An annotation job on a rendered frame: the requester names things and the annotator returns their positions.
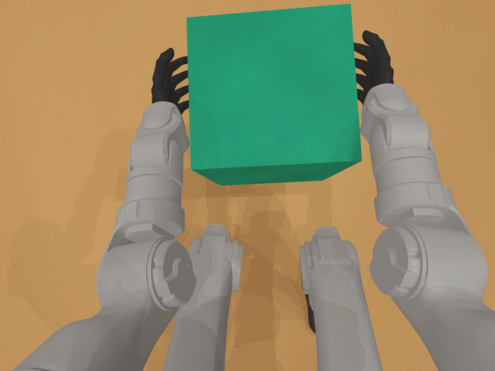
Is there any robot left shin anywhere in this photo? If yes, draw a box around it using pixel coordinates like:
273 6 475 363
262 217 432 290
188 224 232 258

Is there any robot right upper arm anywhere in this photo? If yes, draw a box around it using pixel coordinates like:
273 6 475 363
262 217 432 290
369 223 495 371

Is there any left robot forearm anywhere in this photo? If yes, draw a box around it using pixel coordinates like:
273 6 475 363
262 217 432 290
96 101 189 288

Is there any right robot forearm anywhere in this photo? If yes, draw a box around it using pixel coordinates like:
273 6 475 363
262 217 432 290
360 83 487 268

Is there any carton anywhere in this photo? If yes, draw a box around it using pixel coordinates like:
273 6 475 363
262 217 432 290
186 4 362 186

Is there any robot left hand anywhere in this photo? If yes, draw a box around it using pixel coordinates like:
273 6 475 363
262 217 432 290
151 48 189 114

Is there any robot right hand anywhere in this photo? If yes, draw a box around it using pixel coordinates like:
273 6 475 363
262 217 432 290
353 30 394 105

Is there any robot left upper arm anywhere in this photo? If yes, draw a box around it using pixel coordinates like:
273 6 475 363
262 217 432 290
11 237 196 371

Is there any right robot foot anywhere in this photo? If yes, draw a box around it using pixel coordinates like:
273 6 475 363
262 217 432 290
301 276 316 334

